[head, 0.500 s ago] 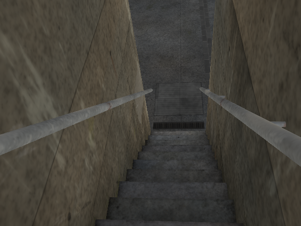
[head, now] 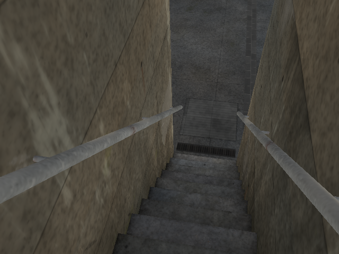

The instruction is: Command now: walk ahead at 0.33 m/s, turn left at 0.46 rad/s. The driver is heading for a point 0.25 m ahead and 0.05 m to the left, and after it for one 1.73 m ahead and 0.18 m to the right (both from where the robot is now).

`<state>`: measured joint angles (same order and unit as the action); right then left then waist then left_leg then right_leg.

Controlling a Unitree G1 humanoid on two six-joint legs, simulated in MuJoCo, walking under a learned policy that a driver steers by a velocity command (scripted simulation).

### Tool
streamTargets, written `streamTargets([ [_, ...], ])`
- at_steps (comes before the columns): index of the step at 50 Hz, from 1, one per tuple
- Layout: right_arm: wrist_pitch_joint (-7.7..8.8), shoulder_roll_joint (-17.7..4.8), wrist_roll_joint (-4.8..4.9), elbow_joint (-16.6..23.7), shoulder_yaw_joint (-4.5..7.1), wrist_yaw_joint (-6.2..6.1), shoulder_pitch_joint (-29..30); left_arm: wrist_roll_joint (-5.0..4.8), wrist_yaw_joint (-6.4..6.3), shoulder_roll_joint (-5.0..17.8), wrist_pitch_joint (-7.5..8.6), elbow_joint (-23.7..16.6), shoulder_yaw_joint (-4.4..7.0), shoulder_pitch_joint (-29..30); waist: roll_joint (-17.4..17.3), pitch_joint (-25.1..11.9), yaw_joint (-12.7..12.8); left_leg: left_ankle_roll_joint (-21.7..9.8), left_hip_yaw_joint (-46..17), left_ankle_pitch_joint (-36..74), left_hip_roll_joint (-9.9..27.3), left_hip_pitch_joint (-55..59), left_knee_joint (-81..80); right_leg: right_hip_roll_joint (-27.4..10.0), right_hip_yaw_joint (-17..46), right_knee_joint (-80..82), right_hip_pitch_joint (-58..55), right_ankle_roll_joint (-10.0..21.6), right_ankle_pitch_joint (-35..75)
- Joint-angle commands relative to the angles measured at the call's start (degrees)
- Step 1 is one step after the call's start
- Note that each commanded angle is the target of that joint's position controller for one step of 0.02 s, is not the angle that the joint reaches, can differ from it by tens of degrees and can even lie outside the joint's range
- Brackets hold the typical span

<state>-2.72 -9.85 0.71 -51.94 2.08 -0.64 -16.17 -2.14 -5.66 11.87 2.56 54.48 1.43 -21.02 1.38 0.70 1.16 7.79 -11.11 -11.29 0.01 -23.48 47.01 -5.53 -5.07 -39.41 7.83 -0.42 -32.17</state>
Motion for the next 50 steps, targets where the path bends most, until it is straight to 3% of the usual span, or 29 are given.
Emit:
streamTargets([
  [1, 2.31, -1.90, -0.72, 2.04, 0.35, 0.76, 2.79, 1.33, 0.61, 5.28, 0.17, 2.03, 1.94, -16.22, -7.68, -1.43, 4.31, -6.08, 1.92, 29.61, -1.62, -2.75, -5.57, -1.42, -1.11, 1.54, -7.37, 0.95, 34.20],
  [5, 1.27, -1.97, -1.17, -0.33, 0.48, 0.14, -0.34, 2.78, 1.95, 4.99, -1.36, 0.28, 1.38, -13.10, -1.43, -2.24, 3.47, -6.68, 6.00, 21.18, -5.04, 3.61, -1.32, -0.64, -6.18, -1.05, -3.71, 0.26, 36.46],
  [7, 0.22, -3.55, -0.14, -0.68, 1.31, 0.24, -4.08, 1.37, 1.77, 7.71, -1.24, -1.56, 1.90, -10.45, -1.10, -3.67, 1.12, -9.68, 6.66, 17.60, -5.56, 8.01, 2.23, -0.97, -6.88, -7.00, 1.18, -1.02, 40.27],
  [8, 0.45, -6.70, 1.25, -1.29, 2.69, 0.54, -5.83, 1.45, 2.29, 9.40, -0.64, -2.26, 2.41, -9.29, -2.06, -6.70, 0.06, -12.68, 5.61, 13.80, -5.25, 12.81, 1.64, 0.27, -8.12, -14.11, 6.28, -1.79, 32.96],
  [10, 1.31, -12.47, 0.96, -5.42, 4.73, 0.42, -19.26, 1.79, 3.37, 9.26, 1.81, -6.47, 3.74, 1.84, -19.69, -4.11, -8.29, -24.67, -13.30, 15.12, 3.42, 27.45, -10.48, 5.53, -1.83, -40.27, 34.17, -5.53, -7.36],
  [12, 2.68, -10.86, 2.10, -8.73, 5.09, 0.50, -26.89, 0.08, 3.19, 7.97, 3.53, -7.85, 4.48, 5.47, -16.95, -0.49, -10.51, -26.99, -19.81, 9.29, 4.81, 29.79, -2.78, 3.36, 10.78, -40.31, 52.33, -6.41, -23.42],
  [13, 3.26, -15.29, -0.37, -5.91, 6.61, 1.10, -23.65, -3.78, 2.10, 9.03, 3.27, -9.18, 4.78, 6.05, -12.16, -0.89, -9.42, -27.79, -35.17, 0.81, 11.16, 22.82, -7.97, 3.92, 14.60, -36.85, 52.55, -5.37, -20.99],
  [14, 4.43, -13.46, -2.38, -3.30, 6.24, 0.45, -18.45, -4.45, 2.02, 11.97, 3.19, -7.01, 6.09, 3.85, -5.22, -1.71, -7.24, -27.03, -42.18, -5.70, 15.58, 14.20, -4.18, -0.78, 22.35, -40.16, 50.25, -5.00, -9.89],
  [16, 4.07, -7.86, 1.58, 1.54, 3.55, -1.84, -6.75, -0.65, 2.22, 9.03, 0.83, -9.62, 5.20, 2.89, -7.68, 0.02, -0.78, -19.95, -32.02, -18.60, 11.74, 0.11, 2.34, -2.04, 23.59, -31.79, 43.81, -3.97, 15.64],
  [18, -1.10, -6.65, 3.35, -1.17, 3.88, -3.24, 2.93, 1.97, 5.43, 4.58, -1.82, -4.80, 3.88, -8.04, -10.54, -6.25, 7.89, -13.14, -5.48, -26.23, -0.30, -14.97, 10.36, 1.52, 13.14, -2.65, 8.95, 2.58, 45.46],
  [20, -1.78, -11.08, -1.94, 0.49, 3.58, -2.70, 9.10, 0.33, 8.17, 4.46, -1.60, -4.85, 4.05, -14.40, -19.18, -8.98, 13.99, -13.37, -0.53, -28.48, -0.76, -30.69, 13.13, 8.65, 0.95, -16.43, -15.72, 1.12, 55.51],
  [21, -1.34, -10.53, -2.51, 3.41, 2.55, -1.49, 11.96, -1.51, 6.53, 6.82, -2.66, -4.71, 4.69, -20.79, -21.59, -10.92, 16.23, -13.23, 0.41, -31.56, 0.87, -31.07, 14.37, 10.07, -1.11, -19.21, -19.06, -3.21, 44.57],
  [24, -0.01, -7.21, -0.49, 6.22, 1.45, -0.77, 20.55, 3.24, 4.88, 15.39, -3.36, -1.74, 6.10, -33.21, -17.23, 4.61, 23.71, -6.09, 7.35, -21.71, -2.62, -32.25, 57.46, 2.14, 11.24, 1.44, -8.50, -0.21, 22.43],
  [26, -0.06, -1.41, -3.01, 8.72, 0.44, -3.21, 15.73, 0.54, 5.43, 16.56, -0.19, 0.51, 4.31, -33.11, -7.92, 16.05, 16.31, -7.89, 10.56, -37.61, -2.86, -43.62, 80.21, -2.39, 21.17, 3.64, -4.08, 3.26, 58.55],
  [27, 0.94, 6.06, -2.14, 11.55, -1.48, -3.33, -4.07, 0.59, 6.55, 18.45, 0.18, 0.65, 3.65, -26.37, 7.08, 14.25, -0.59, -8.85, 10.19, -33.54, 1.24, -46.36, 82.07, -5.56, 37.38, 0.36, -0.97, 6.41, 70.28],
  [28, 1.54, 11.03, 0.60, 11.01, -3.52, -2.36, -9.49, 1.51, 5.41, 20.47, 0.71, 1.24, 4.39, -21.44, 17.25, 11.97, -2.39, -7.75, 2.24, -20.58, 5.74, -53.51, 78.18, -15.44, 55.55, 8.72, -1.72, 14.62, 53.65],
  [30, -1.39, 1.13, 0.63, 14.09, -1.66, -1.55, 6.38, 2.26, 1.06, 13.80, 0.39, -0.50, 2.78, -9.76, 0.41, 13.14, 0.94, -6.14, -5.91, 2.48, 9.48, -51.16, 56.76, -17.52, 62.67, 12.65, 11.53, 15.03, 14.42],
  [31, -3.06, -0.52, 2.19, 15.64, -2.06, -0.80, 5.19, 1.98, -0.88, 13.21, 0.30, -3.78, 2.20, -2.17, 0.50, 14.19, -2.70, -5.16, -6.77, 11.92, 10.30, -42.64, 39.49, -14.90, 60.80, 8.80, 19.15, 13.95, 15.19],
  [32, -1.73, 0.11, 1.16, 16.37, -2.32, 0.70, 4.28, -1.56, -0.72, 8.89, -0.35, -3.47, 1.81, 3.14, -1.74, 9.01, -6.09, -5.56, -6.38, 15.16, 11.88, -20.12, 19.46, -8.66, 44.93, 3.04, 29.86, 11.66, -1.69],
  [33, 0.13, -0.73, -0.90, 13.99, -1.56, 1.86, -1.88, 0.49, 1.45, 12.26, -1.24, -3.58, 3.16, 4.48, 3.83, 4.36, -8.82, -4.79, 5.42, 13.99, 5.17, -0.04, 31.77, -7.67, 38.16, 1.88, 44.71, 12.85, -8.50],
  [34, 1.50, -3.35, -2.62, 6.79, -0.03, 2.01, -13.74, 1.44, 2.32, 14.33, -1.35, -4.19, 4.44, 7.25, 5.58, -0.03, -14.50, -3.10, 21.60, 5.03, -1.55, 15.84, 37.73, -1.43, 25.29, -4.40, 51.37, 9.89, -0.04],
  [35, 3.91, -10.86, -2.75, 5.92, 2.12, 2.07, -16.84, -1.29, 1.76, 11.05, 0.06, -4.03, 3.95, 5.37, 7.66, 5.59, -13.83, -4.79, 8.33, 12.44, 3.71, 16.26, 31.23, 0.42, 26.09, -14.36, 54.35, 5.99, -1.90],
  [36, 4.64, -14.73, -4.21, 0.45, 4.41, 1.14, -27.84, -1.03, 1.25, 9.79, 0.85, -5.66, 3.69, 12.62, 5.27, 5.43, -20.07, -7.38, 6.09, 8.56, 4.12, 18.36, 11.85, 6.34, 18.64, -35.36, 50.78, 0.56, 24.52],
  [37, 4.64, -16.65, -2.91, -3.08, 4.71, -0.77, -33.46, 0.21, 1.92, 6.09, 1.81, -7.98, 4.31, 7.46, -11.51, 6.59, -17.10, -13.12, -0.08, 8.58, 6.35, 11.08, -6.17, 16.71, 14.56, -59.06, 44.29, -0.73, 13.07],
  [38, 4.10, -17.96, -0.10, -2.00, 4.76, 0.29, -20.45, -1.79, 1.87, -2.53, 1.10, -7.82, 2.53, -3.70, -27.45, 4.93, -3.97, -13.45, -21.78, -7.39, 14.38, 7.68, -15.21, 15.58, 16.39, -59.73, 50.30, 1.60, 1.15],
  [40, 1.91, -10.75, 2.19, -1.56, 2.05, 0.40, -16.93, -0.48, 0.03, -4.43, -2.01, -2.63, 2.53, -6.63, -14.79, 10.79, -1.19, -14.81, -21.34, -10.76, 15.56, 6.86, -12.61, 13.62, 17.38, -57.70, 56.77, 3.64, -0.25],
  [43, 1.70, -3.91, -0.64, 0.87, -0.03, -4.88, -0.92, 2.11, 0.52, 4.84, -4.05, -8.44, 4.58, 2.86, -6.45, 8.56, 3.08, -12.48, -14.42, -28.90, 12.04, -9.96, 0.28, 9.33, 15.38, -36.44, 44.49, 4.87, 27.21],
  [47, 2.86, -7.12, -0.92, 2.88, -1.60, -7.48, 7.37, 2.27, 2.91, 4.75, -4.62, -9.24, 4.19, -5.28, -7.24, 2.86, 10.70, -11.35, 2.97, -22.73, 9.25, -22.58, 11.93, 11.09, 6.50, -24.51, 15.78, 0.12, 54.14],
  [50, 6.79, -9.01, -0.25, 3.37, -0.03, -5.94, 6.13, 2.33, 4.62, 7.90, -5.16, -13.01, 5.01, 1.20, -2.53, 3.49, 6.38, -10.56, -3.83, -14.04, 15.98, -14.64, 20.35, 5.59, 10.51, -20.90, 20.93, 1.94, 53.77],
])
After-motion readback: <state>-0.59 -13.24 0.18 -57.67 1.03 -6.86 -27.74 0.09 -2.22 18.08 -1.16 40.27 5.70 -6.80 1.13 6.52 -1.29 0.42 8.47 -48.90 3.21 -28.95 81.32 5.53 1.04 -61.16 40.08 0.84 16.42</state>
